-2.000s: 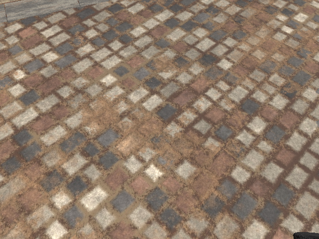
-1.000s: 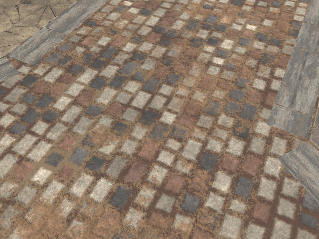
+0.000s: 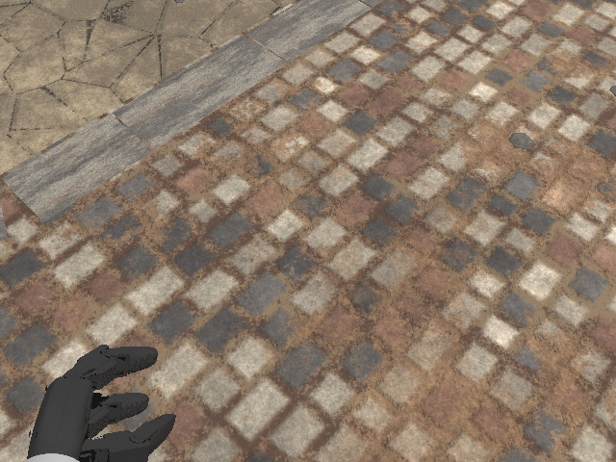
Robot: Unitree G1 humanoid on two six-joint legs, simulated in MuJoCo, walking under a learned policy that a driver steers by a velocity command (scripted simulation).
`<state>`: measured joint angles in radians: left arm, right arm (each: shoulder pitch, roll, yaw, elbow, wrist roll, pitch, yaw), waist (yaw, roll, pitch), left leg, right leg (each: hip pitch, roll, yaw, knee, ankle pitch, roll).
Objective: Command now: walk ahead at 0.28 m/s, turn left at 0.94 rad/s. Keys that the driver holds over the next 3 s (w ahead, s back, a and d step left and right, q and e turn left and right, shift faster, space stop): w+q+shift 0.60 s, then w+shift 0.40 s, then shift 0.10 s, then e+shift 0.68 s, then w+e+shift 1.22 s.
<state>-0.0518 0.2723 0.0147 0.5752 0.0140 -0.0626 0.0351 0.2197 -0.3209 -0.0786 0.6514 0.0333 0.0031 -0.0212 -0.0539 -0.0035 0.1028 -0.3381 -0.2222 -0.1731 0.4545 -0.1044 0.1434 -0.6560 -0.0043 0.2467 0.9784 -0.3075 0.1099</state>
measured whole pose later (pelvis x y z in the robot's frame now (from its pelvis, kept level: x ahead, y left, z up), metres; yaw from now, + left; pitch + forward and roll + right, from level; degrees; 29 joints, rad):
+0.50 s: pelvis +0.26 -0.04 +0.01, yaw +28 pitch +2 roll -1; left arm 0.46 0.32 0.06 0.79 0.03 -0.08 0.00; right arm 0.14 -0.36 -0.06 0.59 -0.04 0.03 0.09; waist 0.08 0.08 -0.03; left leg -0.80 0.02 -0.06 1.23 -0.12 0.02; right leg -0.01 0.01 -0.10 0.30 -0.32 0.00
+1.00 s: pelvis +0.59 +0.23 +0.00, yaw +45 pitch +1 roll +2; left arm 0.16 0.27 -0.01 0.68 0.04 -0.05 -0.04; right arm 0.45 -0.30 -0.04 0.86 0.00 -0.09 0.01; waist -0.02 -0.02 0.02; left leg 0.06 -0.18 0.00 0.24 -0.32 0.14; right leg -0.77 -0.18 -0.01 0.91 -0.09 -0.02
